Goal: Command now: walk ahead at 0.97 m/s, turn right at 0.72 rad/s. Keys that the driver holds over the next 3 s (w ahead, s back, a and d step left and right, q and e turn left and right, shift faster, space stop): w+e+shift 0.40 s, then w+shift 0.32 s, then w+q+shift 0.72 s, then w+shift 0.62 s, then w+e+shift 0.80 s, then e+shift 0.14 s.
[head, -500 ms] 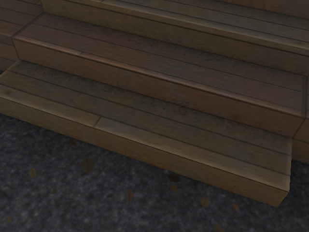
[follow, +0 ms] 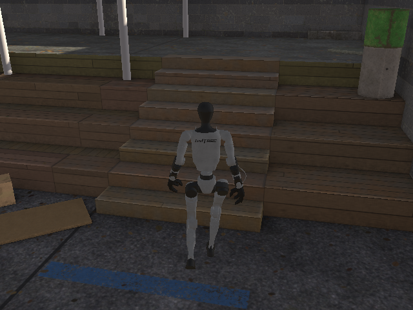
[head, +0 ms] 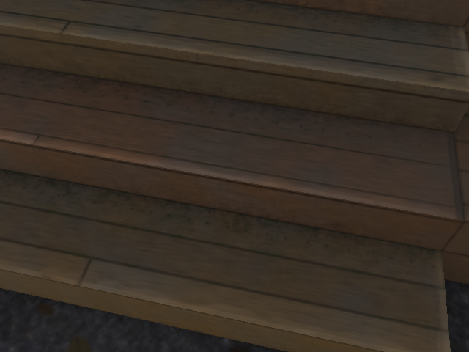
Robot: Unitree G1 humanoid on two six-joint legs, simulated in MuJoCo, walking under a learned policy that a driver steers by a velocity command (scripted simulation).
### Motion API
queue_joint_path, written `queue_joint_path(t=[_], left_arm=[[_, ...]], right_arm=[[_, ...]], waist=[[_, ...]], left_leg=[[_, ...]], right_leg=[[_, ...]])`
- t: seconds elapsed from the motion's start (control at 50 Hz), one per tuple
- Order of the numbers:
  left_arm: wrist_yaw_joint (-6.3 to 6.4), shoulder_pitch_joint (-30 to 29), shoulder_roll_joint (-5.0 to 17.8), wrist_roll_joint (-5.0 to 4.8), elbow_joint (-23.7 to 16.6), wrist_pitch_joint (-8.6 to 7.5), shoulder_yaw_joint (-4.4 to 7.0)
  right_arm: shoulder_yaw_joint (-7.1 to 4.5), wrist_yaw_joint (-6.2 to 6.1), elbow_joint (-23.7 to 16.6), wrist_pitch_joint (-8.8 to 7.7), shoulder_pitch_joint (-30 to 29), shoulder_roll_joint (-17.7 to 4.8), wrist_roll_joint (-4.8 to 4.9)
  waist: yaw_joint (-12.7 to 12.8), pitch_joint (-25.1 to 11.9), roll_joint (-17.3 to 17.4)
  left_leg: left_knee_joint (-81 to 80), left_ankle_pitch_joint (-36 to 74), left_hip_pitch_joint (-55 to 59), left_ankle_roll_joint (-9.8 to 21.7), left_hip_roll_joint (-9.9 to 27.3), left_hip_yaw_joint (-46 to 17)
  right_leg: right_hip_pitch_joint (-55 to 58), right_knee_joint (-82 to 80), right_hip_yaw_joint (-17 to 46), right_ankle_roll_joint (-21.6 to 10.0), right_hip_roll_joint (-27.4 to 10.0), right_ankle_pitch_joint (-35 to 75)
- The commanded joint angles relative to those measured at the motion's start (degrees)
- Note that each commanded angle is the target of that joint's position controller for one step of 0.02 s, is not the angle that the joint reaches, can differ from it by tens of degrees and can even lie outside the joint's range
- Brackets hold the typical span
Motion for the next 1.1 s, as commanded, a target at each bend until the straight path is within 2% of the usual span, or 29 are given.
queue_joint_path(t=[0.02, 0.1, 0.16, 0.22, 0.26, 0.3, 0.32, 0.34, 0.36, 0.38, 0.42, 0.5, 0.54, 0.58, 0.6, 0.62, 0.64, 0.7, 0.76, 0.84, 0.88, 0.92, 0.94, 0.98, 1.0, 1.02, 1.04, 1.06, 1.1], left_arm=[[1.22, 10.42, 9.56, -0.74, 1.35, -0.53, 3.24], [1.81, 9.99, 6.46, -2.27, 1.81, -2.17, 1.38], [1.72, 10.10, 8.44, -2.34, 0.85, -2.72, 1.69], [1.60, 11.88, 8.65, -1.43, 0.04, -2.70, 2.19], [2.18, 17.08, 7.10, -1.90, 0.60, -2.07, 1.53], [1.96, 8.43, 10.20, -2.17, -0.28, -2.55, 2.13], [2.09, 2.20, 7.32, -2.85, -2.67, -3.18, 1.63], [3.56, -0.77, 1.15, -3.16, -6.72, -4.17, -0.23], [5.03, 2.05, 0.30, -4.42, -8.71, -3.24, -1.22], [5.54, -0.52, 0.25, -3.66, -10.20, -1.93, -1.54], [5.33, -15.16, -4.68, -1.33, -19.25, -0.68, -3.56], [4.00, -21.36, -7.70, 0.62, -30.58, 0.75, -6.70], [1.04, 1.94, -0.83, 0.52, -21.27, 1.74, -5.18], [1.27, 26.98, 5.72, 0.48, -14.87, 3.24, -1.00], [1.34, 22.92, 14.27, 1.89, -12.46, 2.86, 1.77], [2.87, 18.51, 18.10, -0.09, -12.47, 2.59, 3.04], [3.00, 15.15, 15.11, -0.61, -12.22, 2.16, 3.35], [1.45, 13.59, 7.01, -0.13, -1.08, -0.70, 1.02], [-0.18, 12.93, -1.99, 0.78, 2.33, -2.83, -2.11], [0.45, 13.52, -2.05, -1.18, 8.00, -3.93, -3.47], [2.67, 9.74, -0.19, -2.80, 5.04, -4.50, -3.66], [4.37, 5.34, 14.34, -7.18, 0.51, -7.02, 0.11], [4.20, 2.28, 18.19, -6.27, -1.13, -8.18, 1.87], [2.86, -0.45, 13.38, -4.42, -4.92, -7.36, 2.48], [2.07, -8.12, 4.09, -1.26, -8.55, -6.27, 0.69], [1.15, -0.47, -5.68, 3.75, -15.25, -6.84, -2.53], [0.31, 5.68, -8.45, 3.18, -18.78, -6.66, -3.81], [-0.10, 4.56, -7.94, 3.15, -19.63, -6.36, -4.62], [1.10, -7.19, -12.07, 5.08, -24.78, -5.11, -7.50]], right_arm=[[-0.39, 0.44, -10.26, -3.36, -8.59, -7.09, -0.44], [0.66, 0.94, -13.33, 0.35, -10.30, -5.18, -3.24], [2.21, 1.50, -19.10, 0.72, -21.55, -3.64, -2.01], [2.73, 0.15, -20.00, 1.30, -21.15, -3.59, 0.59], [2.43, -1.33, -21.25, 1.18, -21.15, -6.68, -1.11], [0.46, -2.11, -17.37, -0.96, -2.93, -9.29, 0.00], [-0.97, -3.06, -12.45, -0.59, 6.46, -12.27, -0.33], [-1.09, -2.34, -10.39, -0.15, 8.54, -13.49, -2.79], [-1.66, -1.55, -10.40, 0.44, 8.03, -12.80, -4.53], [-1.37, -1.19, -10.45, 0.67, 8.44, -8.92, -5.37], [0.08, -0.78, -5.81, -1.03, 6.35, -3.38, -4.99], [1.44, 0.64, -1.81, -2.21, -6.10, -1.70, -0.62], [0.40, -0.56, -7.38, -1.62, -5.38, -10.05, 5.42], [-5.04, 1.31, -11.91, -3.58, -13.83, -25.84, 6.26], [-4.65, 2.41, -13.04, -3.65, -12.39, -19.40, 5.41], [-3.37, 4.24, -15.71, -3.42, -5.79, -13.11, 1.73], [-1.87, 3.21, -18.43, -2.96, -8.33, -6.82, -0.88], [3.65, 0.54, -24.78, -0.07, -15.76, 6.30, -2.57], [4.05, -0.66, -25.27, 3.21, -14.74, 6.31, 0.56], [6.35, -2.39, -33.41, 3.99, -29.12, 8.44, 3.38], [4.83, -1.17, -28.20, 4.99, -16.46, 2.82, 3.15], [1.57, -0.88, -21.08, 5.67, -1.58, -4.08, 2.65], [0.86, -1.35, -19.39, 6.14, 5.46, -4.97, 2.90], [-1.57, -0.58, -16.85, 4.61, 10.81, -10.38, 3.21], [-2.68, 0.45, -12.06, 3.75, 7.22, -8.35, 4.27], [-2.12, 0.47, -11.80, 3.50, -2.09, -7.17, 2.41], [-1.05, -0.19, -13.93, 4.46, -3.84, -3.83, 1.84], [-0.71, -0.53, -11.73, 4.58, -1.61, -2.00, 1.16], [-1.04, 0.01, -7.32, 2.33, 2.52, -3.19, 0.46]], waist=[[3.07, -4.38, 2.92], [-2.00, 0.18, 1.75], [-0.56, 4.46, 0.09], [0.79, -1.59, -6.10], [1.20, -6.38, 1.18], [-9.74, -17.00, 1.62], [-12.33, -17.05, 4.69], [-8.87, -9.45, 10.66], [-7.26, -15.31, 10.34], [-8.23, -18.95, 6.51], [-5.57, -4.31, 5.15], [7.56, 11.05, 4.55], [14.00, -12.80, 2.43], [27.44, -29.11, 11.89], [22.27, -28.38, -7.46], [13.80, -35.10, -27.43], [9.64, -35.58, -16.29], [0.75, -5.47, -3.35], [-2.53, 2.52, -4.13], [-5.24, 10.06, -0.76], [-9.39, -2.66, -2.59], [-16.87, -22.85, -1.95], [-19.36, -24.17, -6.94], [-20.80, -22.80, -3.36], [-17.33, -12.34, 7.93], [-1.44, -6.16, 14.36], [2.19, -15.52, 8.66], [2.32, -8.60, 2.02], [2.36, 5.22, -4.61]], left_leg=[[9.86, 7.70, -34.61, 1.24, 2.67, -5.98], [-0.27, 3.70, -28.08, -3.61, 4.50, -3.71], [-19.09, 11.66, -22.05, -5.31, 1.62, 1.79], [-24.92, 17.38, -15.21, -4.08, -2.03, 1.99], [-27.75, 0.74, -15.42, -1.32, -5.59, 5.70], [-49.66, 22.13, 13.56, -0.35, -2.78, -1.41], [-50.60, 33.42, 32.39, 0.17, 6.36, -3.67], [-40.14, 74.82, 44.94, 0.76, 18.40, -10.17], [-32.07, 87.54, 50.53, 6.33, 26.91, -13.09], [-35.33, 63.18, 47.61, 8.32, 27.50, -15.02], [-50.17, 28.88, 28.01, 3.51, 24.57, -10.50], [-71.43, 37.09, -10.12, -0.45, 13.05, 11.00], [-63.86, 95.00, -23.58, 6.68, 9.85, 12.36], [-28.77, 123.35, -9.86, 5.98, 12.55, 9.28], [0.54, 75.10, -15.87, 2.29, 5.09, 5.70], [33.35, 7.73, -27.50, 0.11, -8.47, -1.91], [50.69, 8.87, -35.10, 2.29, -6.54, -10.96], [60.97, 3.04, -56.51, 4.80, -2.55, -5.63], [65.44, -6.73, -61.70, 5.72, -4.58, -3.04], [39.56, -6.71, -60.87, 7.46, -6.08, -2.07], [26.52, 0.79, -29.09, 5.35, -7.97, 11.60], [19.11, 9.37, -2.20, 4.04, -13.08, 13.41], [10.45, 4.04, -6.74, 4.95, -9.70, 12.15], [-23.01, 5.22, -3.74, 10.90, -9.66, 3.87], [-42.80, 13.00, -0.38, 14.13, -7.49, -7.19], [-32.71, 53.04, 0.17, 17.40, -4.05, -27.04], [-41.55, 26.00, 6.24, 22.22, 1.70, -43.10], [-50.60, -1.47, 1.71, 22.36, 4.16, -50.34], [-49.89, -2.43, -7.53, 17.00, 1.31, -37.98]], right_leg=[[30.19, -26.32, 39.16, -9.84, -17.97, -8.90], [13.87, -27.44, 27.07, -9.26, -11.43, 9.31], [3.77, -28.17, 22.22, -6.39, -6.62, 23.71], [10.79, -21.52, 23.71, -2.60, -8.07, 43.97], [22.37, -6.54, 23.77, 0.47, -5.36, 77.92], [14.90, 19.56, 27.65, 3.38, -3.45, 66.62], [-2.38, 31.40, 21.75, 3.16, -1.12, 18.09], [-28.07, 46.72, 13.36, 3.02, 0.17, -15.99], [-39.30, 60.77, 7.42, 4.05, -2.78, -21.07], [-44.26, 70.92, 8.87, 2.60, -6.72, -21.06], [-52.37, 76.96, 12.25, 1.16, -9.54, -26.61], [-38.94, 57.85, 5.78, -0.01, -9.42, -29.96], [18.67, 43.87, -6.38, 2.17, 1.70, -6.56], [31.60, 26.61, 3.25, 2.10, 3.14, -4.38], [32.47, 6.96, 23.61, -3.22, -2.42, -1.35], [39.21, -9.47, 52.71, -6.89, -18.41, 14.15], [38.31, -10.10, 54.76, -6.90, -19.18, 7.83], [17.66, -10.59, 34.26, -2.58, -13.70, 6.45], [6.15, -17.78, 22.81, -0.52, -15.88, 5.22], [-3.94, -37.45, 6.33, 5.72, -16.11, 8.79], [-7.48, -38.96, -4.33, 3.55, -12.78, 53.25], [2.51, -25.19, -3.91, 1.22, -15.74, 103.42], [16.10, -12.21, -2.54, 3.40, -19.96, 116.32], [23.83, 27.18, -1.85, 4.47, -16.26, 102.53], [6.19, 51.98, 0.37, 5.61, -4.63, 20.54], [-16.75, 76.50, 9.10, 8.88, 0.74, 3.21], [-26.97, 88.93, 12.82, 7.56, -0.22, 0.88], [-35.09, 94.20, 12.51, 6.57, -1.42, -2.31], [-49.76, 101.56, 10.92, 4.01, -5.04, -10.12]])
